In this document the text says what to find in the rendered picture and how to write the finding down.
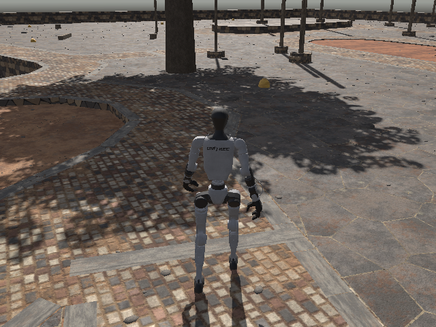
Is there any right robot hand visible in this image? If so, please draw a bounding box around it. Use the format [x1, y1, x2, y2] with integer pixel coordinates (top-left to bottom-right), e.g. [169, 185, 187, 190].
[246, 200, 262, 220]

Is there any robot right forearm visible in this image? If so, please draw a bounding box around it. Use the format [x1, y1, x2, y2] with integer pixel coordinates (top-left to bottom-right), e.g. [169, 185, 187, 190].
[245, 166, 260, 202]

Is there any humanoid robot head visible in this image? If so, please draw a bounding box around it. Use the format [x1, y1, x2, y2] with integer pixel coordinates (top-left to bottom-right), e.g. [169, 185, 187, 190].
[207, 108, 231, 140]

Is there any right robot upper arm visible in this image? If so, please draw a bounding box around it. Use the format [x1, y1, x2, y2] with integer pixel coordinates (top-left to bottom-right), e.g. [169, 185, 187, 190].
[233, 138, 251, 177]

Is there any left robot upper arm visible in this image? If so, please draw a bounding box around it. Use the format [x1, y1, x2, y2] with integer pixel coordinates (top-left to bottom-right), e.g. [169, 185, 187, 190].
[187, 136, 205, 172]

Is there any robot left shin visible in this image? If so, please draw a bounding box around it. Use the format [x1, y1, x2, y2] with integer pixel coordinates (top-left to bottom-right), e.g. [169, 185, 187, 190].
[195, 234, 205, 283]

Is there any left robot hand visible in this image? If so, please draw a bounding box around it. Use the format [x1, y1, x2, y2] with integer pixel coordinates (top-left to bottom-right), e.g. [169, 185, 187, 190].
[183, 180, 199, 192]

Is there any robot left forearm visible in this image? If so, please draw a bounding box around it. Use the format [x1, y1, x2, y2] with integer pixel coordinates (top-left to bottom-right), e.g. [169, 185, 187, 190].
[183, 162, 194, 183]

